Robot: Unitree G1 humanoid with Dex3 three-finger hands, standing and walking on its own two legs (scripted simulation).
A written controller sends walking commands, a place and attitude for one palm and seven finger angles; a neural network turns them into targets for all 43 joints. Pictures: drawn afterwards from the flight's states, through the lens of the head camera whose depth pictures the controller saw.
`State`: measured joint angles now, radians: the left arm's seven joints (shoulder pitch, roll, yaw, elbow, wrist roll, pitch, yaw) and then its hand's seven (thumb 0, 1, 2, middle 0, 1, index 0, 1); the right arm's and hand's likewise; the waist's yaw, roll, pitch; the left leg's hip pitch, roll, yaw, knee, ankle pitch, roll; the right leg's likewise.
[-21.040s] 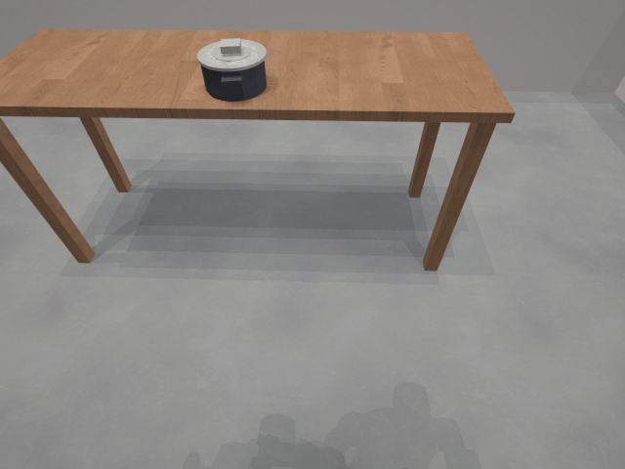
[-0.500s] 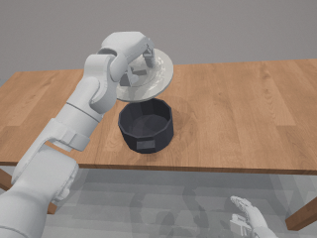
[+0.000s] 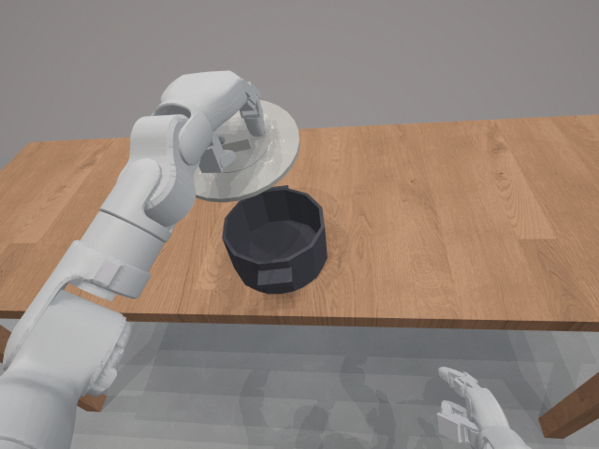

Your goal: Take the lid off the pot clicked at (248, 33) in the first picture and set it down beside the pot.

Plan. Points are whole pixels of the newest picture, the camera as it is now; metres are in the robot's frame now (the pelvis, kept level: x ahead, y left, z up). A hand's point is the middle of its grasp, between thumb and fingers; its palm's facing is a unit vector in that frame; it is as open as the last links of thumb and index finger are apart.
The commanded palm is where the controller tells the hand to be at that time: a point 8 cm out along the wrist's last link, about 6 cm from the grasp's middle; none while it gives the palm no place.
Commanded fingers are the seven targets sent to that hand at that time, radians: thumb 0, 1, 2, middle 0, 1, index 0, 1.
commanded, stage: move the lid sideways beside the pot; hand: left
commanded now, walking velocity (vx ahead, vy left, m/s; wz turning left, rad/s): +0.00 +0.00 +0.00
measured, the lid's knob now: (229, 134) +0.45 +0.11 +0.22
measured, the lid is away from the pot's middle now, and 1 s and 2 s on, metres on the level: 0.03 0.17 0.25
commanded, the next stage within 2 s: lower the lid onto the table in 1.76 s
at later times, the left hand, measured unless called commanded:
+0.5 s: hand (164, 149) +0.42 +0.19 +0.23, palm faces -0.17 -0.05 -0.98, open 7.6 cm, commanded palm +0.39 +0.20 +0.30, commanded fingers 0.00 0.39 1.28 -0.86 -0.83 -0.90 -0.83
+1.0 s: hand (119, 149) +0.42 +0.25 +0.23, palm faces -0.18 -0.03 -0.98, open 7.5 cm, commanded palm +0.39 +0.25 +0.30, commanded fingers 0.00 0.39 1.28 -0.86 -0.83 -0.90 -0.83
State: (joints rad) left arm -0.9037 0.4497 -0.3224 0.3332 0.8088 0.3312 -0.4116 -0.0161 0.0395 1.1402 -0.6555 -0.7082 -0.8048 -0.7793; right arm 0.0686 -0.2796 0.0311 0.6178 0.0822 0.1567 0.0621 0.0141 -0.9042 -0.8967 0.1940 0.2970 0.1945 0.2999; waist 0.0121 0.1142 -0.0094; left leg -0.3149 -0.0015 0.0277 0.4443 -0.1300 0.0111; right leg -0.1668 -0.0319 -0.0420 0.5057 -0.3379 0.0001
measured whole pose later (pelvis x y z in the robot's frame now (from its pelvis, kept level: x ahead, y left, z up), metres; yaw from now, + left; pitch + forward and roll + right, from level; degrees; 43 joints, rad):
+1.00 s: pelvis -0.01 +0.02 +0.00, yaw +2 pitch +1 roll -1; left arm -0.97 0.64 -0.20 0.47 0.85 0.24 -0.57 -0.02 0.05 1.14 -0.65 -0.71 -0.81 -0.78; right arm 0.13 -0.29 0.02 0.61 0.09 0.13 0.03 0.01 -0.90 -0.90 0.20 0.30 0.20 0.30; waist -0.01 0.09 0.04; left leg -0.37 -0.02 0.00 0.47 -0.11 0.04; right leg -0.19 -0.05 -0.07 0.48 -0.30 0.03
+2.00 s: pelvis -0.01 +0.02 +0.00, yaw +2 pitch +3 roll -2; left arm -0.95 0.79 -0.08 0.58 0.86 0.11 -0.60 -0.02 0.05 1.14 -0.64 -0.71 -0.81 -0.78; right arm 0.16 -0.31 0.00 0.61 0.10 0.18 0.02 0.01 -0.90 -0.90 0.20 0.30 0.20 0.30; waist -0.03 0.08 0.05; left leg -0.40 -0.01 -0.02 0.47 -0.12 0.04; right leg -0.19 -0.03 -0.08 0.43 -0.29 0.02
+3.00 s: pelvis +0.00 +0.03 +0.00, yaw +2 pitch +4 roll -2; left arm -0.85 0.74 -0.09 0.67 0.86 0.00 -0.51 -0.02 0.06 1.14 -0.64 -0.71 -0.81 -0.78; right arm 0.19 -0.30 0.00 0.63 0.09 0.17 0.00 0.01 -0.90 -0.90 0.20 0.30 0.20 0.30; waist -0.05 0.06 0.05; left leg -0.42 -0.01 -0.01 0.49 -0.13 0.04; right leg -0.21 -0.03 -0.07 0.44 -0.29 0.02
